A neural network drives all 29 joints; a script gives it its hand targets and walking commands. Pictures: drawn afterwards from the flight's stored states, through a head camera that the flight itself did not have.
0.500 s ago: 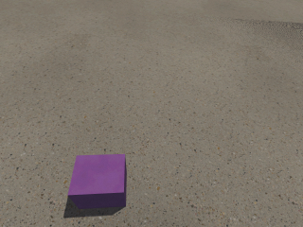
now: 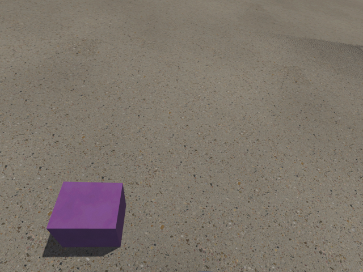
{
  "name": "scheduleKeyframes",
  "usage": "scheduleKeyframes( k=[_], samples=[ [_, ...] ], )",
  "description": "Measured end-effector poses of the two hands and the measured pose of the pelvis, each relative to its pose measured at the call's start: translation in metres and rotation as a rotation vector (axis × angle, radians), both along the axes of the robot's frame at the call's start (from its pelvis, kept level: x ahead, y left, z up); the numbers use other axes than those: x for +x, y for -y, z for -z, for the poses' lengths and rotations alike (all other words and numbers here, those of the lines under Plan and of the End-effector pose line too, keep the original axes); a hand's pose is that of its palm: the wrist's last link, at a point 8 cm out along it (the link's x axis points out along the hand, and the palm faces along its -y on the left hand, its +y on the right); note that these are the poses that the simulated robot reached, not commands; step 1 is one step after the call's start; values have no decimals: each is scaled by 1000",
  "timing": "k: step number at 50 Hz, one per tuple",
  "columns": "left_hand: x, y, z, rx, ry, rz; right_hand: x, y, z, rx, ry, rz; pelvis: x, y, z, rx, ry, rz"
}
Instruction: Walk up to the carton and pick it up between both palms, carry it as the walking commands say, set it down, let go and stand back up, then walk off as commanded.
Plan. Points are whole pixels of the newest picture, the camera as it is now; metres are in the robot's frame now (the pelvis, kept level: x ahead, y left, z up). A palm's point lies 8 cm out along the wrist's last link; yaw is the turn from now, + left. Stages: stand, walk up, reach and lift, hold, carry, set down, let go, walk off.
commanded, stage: walk off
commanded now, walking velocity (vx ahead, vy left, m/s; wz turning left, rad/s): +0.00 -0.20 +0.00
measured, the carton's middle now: (92, 215) +0.52 +0.34 -0.64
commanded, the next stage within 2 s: stand in 0.04 s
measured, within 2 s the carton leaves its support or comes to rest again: neither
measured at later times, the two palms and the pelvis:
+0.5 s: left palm out of the picture +0.02 +0.11 -0.14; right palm out of the picture +0.02 -0.33 -0.14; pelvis +0.00 -0.11 +0.00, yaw +1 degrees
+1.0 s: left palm out of the picture +0.00 +0.06 -0.14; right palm out of the picture -0.01 -0.35 -0.15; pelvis +0.02 -0.14 +0.01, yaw +1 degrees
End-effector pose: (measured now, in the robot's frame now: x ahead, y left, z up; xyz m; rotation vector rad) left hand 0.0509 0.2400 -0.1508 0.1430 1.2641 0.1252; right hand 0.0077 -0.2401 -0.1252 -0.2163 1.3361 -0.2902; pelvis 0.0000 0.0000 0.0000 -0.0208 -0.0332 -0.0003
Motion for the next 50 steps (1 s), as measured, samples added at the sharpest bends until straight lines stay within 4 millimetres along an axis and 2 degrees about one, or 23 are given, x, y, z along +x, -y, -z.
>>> scheduleKeyframes(
  k=[5,9,14,17,22,27,36,44,50],
  samples=[
    [11,23,-11,28,18,11,-19,36,8,24,-36,31,-4,30,1,5,-4,1],
    [13,47,-14,83,38,23,-27,73,27,60,-55,38,-7,61,11,1,-8,-8],
    [-6,75,-20,107,25,-1,-13,101,27,69,-46,1,-8,83,7,-16,-9,-28],
    [-11,93,-18,80,24,-22,-1,103,25,80,-31,-29,-7,91,5,-22,-11,-33],
    [-21,123,-6,3,-7,-46,11,94,18,97,-6,-50,-3,101,2,-6,0,-29],
    [-34,133,-9,-2,-46,-64,15,85,11,138,0,-54,3,111,-7,18,4,-21],
    [-55,150,-13,5,-121,-63,-1,92,17,164,-64,-16,11,124,-9,26,10,-20],
    [-56,168,-14,5,-134,-66,-17,99,21,183,-134,4,17,137,-9,24,8,-19],
    [-55,182,-12,-8,-145,-78,-15,106,21,184,-150,0,22,144,-8,19,4,-21]
  ],
)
